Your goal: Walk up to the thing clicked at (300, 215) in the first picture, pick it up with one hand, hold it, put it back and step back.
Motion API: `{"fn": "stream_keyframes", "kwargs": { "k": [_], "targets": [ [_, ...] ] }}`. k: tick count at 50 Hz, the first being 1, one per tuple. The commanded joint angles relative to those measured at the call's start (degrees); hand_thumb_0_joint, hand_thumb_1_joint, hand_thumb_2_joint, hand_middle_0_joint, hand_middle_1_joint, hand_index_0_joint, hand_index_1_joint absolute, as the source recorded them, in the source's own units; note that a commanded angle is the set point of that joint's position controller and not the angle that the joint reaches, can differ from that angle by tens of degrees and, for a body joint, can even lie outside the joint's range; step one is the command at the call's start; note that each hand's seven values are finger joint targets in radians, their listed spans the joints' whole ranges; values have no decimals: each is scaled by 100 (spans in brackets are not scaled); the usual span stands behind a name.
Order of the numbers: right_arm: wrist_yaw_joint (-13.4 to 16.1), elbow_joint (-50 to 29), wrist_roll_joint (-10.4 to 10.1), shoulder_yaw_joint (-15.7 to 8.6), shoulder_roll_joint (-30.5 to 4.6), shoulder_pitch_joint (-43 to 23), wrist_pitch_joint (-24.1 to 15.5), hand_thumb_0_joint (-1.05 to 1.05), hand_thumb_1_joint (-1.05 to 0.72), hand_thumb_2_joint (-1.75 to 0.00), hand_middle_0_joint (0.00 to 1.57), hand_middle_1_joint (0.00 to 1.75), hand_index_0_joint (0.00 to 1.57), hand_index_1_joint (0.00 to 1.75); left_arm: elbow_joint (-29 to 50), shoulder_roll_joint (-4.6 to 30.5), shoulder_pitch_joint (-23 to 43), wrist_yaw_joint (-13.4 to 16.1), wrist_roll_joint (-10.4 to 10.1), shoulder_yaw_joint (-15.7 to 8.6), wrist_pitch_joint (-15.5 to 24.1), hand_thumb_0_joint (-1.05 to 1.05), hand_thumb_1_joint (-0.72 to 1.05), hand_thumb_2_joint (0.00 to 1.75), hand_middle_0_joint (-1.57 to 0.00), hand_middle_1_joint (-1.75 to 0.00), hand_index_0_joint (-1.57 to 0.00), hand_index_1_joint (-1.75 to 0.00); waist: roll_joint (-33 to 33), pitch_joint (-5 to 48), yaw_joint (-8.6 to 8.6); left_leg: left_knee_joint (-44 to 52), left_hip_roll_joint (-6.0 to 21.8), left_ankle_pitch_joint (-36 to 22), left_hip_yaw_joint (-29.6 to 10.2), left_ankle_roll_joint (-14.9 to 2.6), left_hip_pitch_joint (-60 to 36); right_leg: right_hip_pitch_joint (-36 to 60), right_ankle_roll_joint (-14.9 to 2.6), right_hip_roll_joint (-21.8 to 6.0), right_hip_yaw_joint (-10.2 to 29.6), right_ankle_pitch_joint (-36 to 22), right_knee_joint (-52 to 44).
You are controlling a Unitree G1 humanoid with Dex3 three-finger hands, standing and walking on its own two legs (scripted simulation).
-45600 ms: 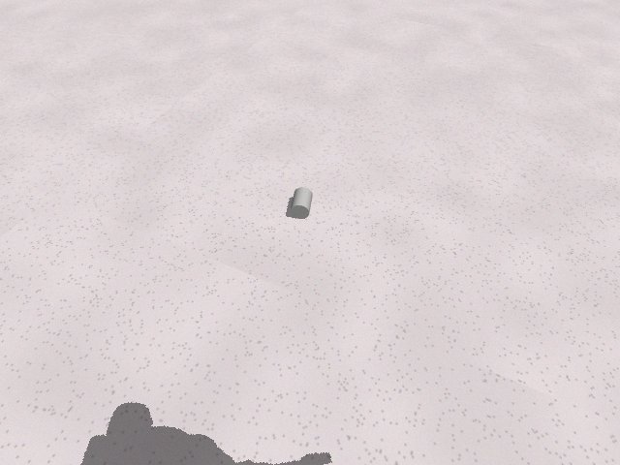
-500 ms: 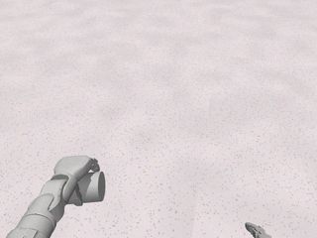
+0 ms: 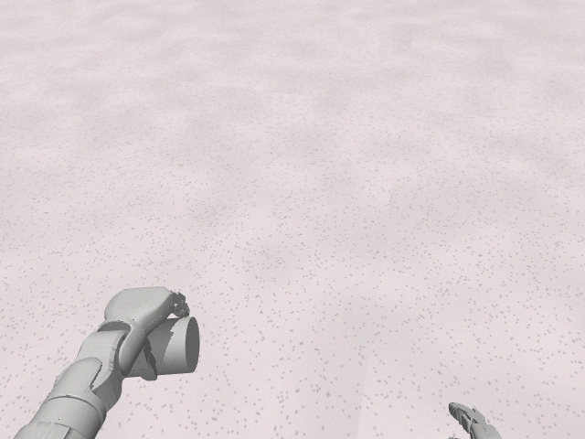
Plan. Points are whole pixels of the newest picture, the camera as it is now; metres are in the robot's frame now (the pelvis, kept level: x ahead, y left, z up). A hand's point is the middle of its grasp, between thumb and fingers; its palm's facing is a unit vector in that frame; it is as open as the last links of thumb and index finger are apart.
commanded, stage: hold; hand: left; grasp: from above
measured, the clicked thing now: (156, 346) +0.30 +0.22 -0.09
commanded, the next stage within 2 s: crouch in 0.70 s
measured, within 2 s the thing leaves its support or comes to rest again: neither
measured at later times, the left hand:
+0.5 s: hand (148, 339) +0.29 +0.22 -0.03, palm faces -0.48 -0.04 -0.88, open 10.3 cm
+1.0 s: hand (150, 338) +0.30 +0.22 -0.05, palm faces -0.48 -0.03 -0.87, open 10.4 cm
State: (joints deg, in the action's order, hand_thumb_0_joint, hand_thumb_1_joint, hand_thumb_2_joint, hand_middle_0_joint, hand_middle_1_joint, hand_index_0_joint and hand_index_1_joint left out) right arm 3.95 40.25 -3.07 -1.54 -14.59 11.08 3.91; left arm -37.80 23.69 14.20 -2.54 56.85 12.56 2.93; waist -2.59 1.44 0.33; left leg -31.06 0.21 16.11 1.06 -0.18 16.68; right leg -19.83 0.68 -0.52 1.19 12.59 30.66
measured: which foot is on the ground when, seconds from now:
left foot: down 0.00-1.00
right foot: down 0.00-1.00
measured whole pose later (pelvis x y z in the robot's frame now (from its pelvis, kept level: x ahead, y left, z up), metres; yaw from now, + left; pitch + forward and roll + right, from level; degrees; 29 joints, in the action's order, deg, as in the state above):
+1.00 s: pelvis +0.00 +0.00 +0.00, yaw +0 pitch +2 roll +0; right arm 3.7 39.7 -3.1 -1.4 -14.1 10.4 5.3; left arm -41.2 23.4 15.5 -0.8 58.3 12.4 4.5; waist -1.5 0.3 0.8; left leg -28.4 -0.2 15.0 0.9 -0.4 15.0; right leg -18.1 0.9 -0.9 1.1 11.7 28.1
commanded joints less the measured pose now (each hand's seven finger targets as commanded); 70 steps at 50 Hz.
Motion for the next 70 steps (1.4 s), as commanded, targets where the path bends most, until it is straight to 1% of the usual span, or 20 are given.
{"fn": "stream_keyframes", "kwargs": {
  "k": [1,2,8,12,16,18,25,32,38,40,41,44,48,53,58,60,61,63,65,70],
  "targets": [
    [64,-810,-2,-246,-762,-555,-263,0,-90,-90,20,30,20,30,1242,1410,2040,242,-103,-793,4,0,79,59,-119,-37,-118,-39,50,1356,-66,524,-150,-951,11,-68,-459,668,-114,183,-69,-512,-512],
    [62,-822,3,-234,-720,-566,-266,0,-90,-90,20,30,20,30,1326,1256,2047,193,-66,-632,6,0,77,60,-119,-36,-116,-39,64,1408,-23,529,-143,-1000,16,-76,-529,670,-113,183,-71,-567,-513],
    [77,-879,-19,-199,-724,-676,-258,0,-90,-90,20,30,20,30,1355,1421,1918,135,-104,-811,7,0,81,57,-119,-37,-118,-39,124,1228,-100,638,-167,-866,33,-94,-489,751,-101,157,-55,-436,-629],
    [83,-883,-14,-200,-725,-649,-251,0,-90,-90,20,30,20,30,1471,1234,1980,62,-121,-617,46,0,80,56,-117,-39,-117,-40,175,1228,1,663,-137,-894,12,-95,-596,703,-106,176,-55,-477,-647],
    [91,-872,-16,-202,-723,-653,-232,0,-90,-90,20,30,20,30,1600,1273,2061,69,-154,-625,65,0,82,59,-120,-40,-119,-41,40,1383,-22,672,-140,-1169,8,-70,-752,779,-120,173,-64,-727,-613],
    [99,-842,-16,-203,-733,-636,-221,0,-90,-90,20,30,20,30,1496,1493,2101,131,-91,-859,65,0,81,60,-120,-40,-118,-41,41,1368,-59,678,-141,-1144,8,-72,-732,803,-125,180,-80,-681,-634],
    [86,-814,-7,-203,-698,-623,-193,0,-90,-90,20,30,20,30,1490,1280,2157,164,-55,-646,84,0,80,63,-120,-41,-118,-43,20,1413,-11,668,-161,-1253,32,-72,-796,826,-128,159,-69,-818,-640],
    [86,-800,-13,-220,-724,-604,-156,0,-90,-90,20,30,20,30,1272,1395,2057,188,-84,-775,50,0,81,64,-119,-42,-118,-44,114,1360,-40,686,-168,-1292,34,-84,-773,893,-112,146,-76,-867,-700],
    [69,-824,-21,-261,-740,-563,-141,0,-90,-90,20,30,20,30,1401,1270,2147,143,-31,-603,60,0,79,64,-118,-43,-117,-44,67,1482,-13,677,-135,-1589,6,-50,-887,917,-147,170,-105,-1119,-619],
    [65,-843,-22,-255,-750,-565,-124,0,-89,-91,20,30,20,30,1244,1373,1949,183,-52,-777,37,0,85,64,-115,-49,-118,-46,37,1311,-82,711,-134,-1471,-3,-43,-783,924,-149,171,-123,-984,-667],
    [61,-840,-19,-245,-733,-583,-121,0,-86,-89,20,30,20,30,1281,1337,2086,195,-68,-729,44,0,78,66,-109,-43,-110,-43,59,1292,-56,722,-135,-1380,-7,-50,-767,876,-142,170,-124,-907,-681],
    [54,-796,-10,-255,-742,-466,-115,0,-89,-90,20,30,20,30,995,1167,2018,253,22,-587,67,0,79,68,-118,-45,-116,-47,196,1239,51,663,-142,-1415,13,-60,-728,788,-132,159,-113,-973,-654],
    [24,-731,15,-279,-746,-395,-72,0,-89,-90,20,30,20,30,541,1155,2026,534,133,-648,197,0,82,71,-123,-43,-120,-46,271,1121,57,548,-163,-1277,5,-51,-489,604,-131,136,-123,-849,-541],
    [-65,-522,117,-340,-796,-84,-42,0,-89,-90,20,30,20,30,-262,993,2670,1170,432,-544,313,0,80,68,-118,-43,-116,-45,210,1227,293,-66,-124,-1097,-24,-5,56,-183,-149,142,-154,-716,-12],
    [-195,-334,248,-461,-858,331,-135,0,-89,-90,20,30,20,30,-1055,748,3534,1824,780,-429,400,0,75,70,-114,-47,-112,-49,171,1876,505,-1463,-149,-564,-14,8,1411,-1455,-144,106,-131,-340,1214],
    [-226,-333,278,-515,-912,517,-155,0,-89,-90,20,30,20,30,-1299,955,3951,2098,1003,-536,414,0,73,68,-113,-47,-112,-49,-128,2296,524,-2008,-129,-419,7,34,1904,-2059,-194,114,-111,-199,1775],
    [-239,-343,286,-524,-907,606,-159,0,-89,-90,20,30,20,30,-1507,840,4096,2204,1044,-495,372,0,73,65,-112,-48,-111,-49,-193,2461,581,-2243,-129,-341,4,36,2123,-2284,-203,119,-118,-145,2008],
    [-231,-316,333,-541,-948,692,-177,0,-89,-90,20,30,20,30,-1692,1152,4578,2413,1113,-700,306,0,72,66,-111,-48,-111,-49,-293,2789,559,-2640,-97,-348,-75,51,2574,-2735,-230,155,-151,-88,2498],
    [-219,-278,373,-517,-942,807,-211,0,-89,-90,20,30,20,30,-2417,1054,4509,2502,1132,-668,180,0,72,69,-113,-46,-111,-49,-112,2833,684,-3016,-137,-103,-76,1,3276,-3016,-225,163,-176,94,2832],
    [-181,-289,437,-574,-1041,967,-351,0,-89,-90,20,30,20,30,-2614,1374,5030,2490,1026,-806,81,0,72,71,-112,-49,-111,-51,-458,3606,712,-3841,-128,558,-187,18,4207,-4049,-281,135,-204,672,3760]
  ]
}}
